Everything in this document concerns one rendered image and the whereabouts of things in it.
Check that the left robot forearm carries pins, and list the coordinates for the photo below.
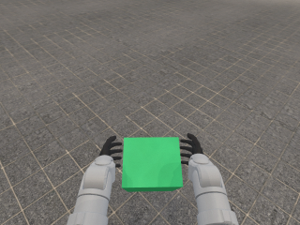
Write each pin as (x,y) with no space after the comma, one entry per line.
(94,193)

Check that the right robot hand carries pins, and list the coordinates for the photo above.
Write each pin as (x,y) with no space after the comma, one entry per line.
(195,149)

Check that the carton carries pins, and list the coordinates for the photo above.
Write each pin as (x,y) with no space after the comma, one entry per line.
(151,164)

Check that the left robot hand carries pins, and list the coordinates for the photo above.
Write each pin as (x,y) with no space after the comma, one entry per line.
(106,149)

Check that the right robot forearm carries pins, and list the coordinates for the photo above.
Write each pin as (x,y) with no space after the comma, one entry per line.
(210,193)

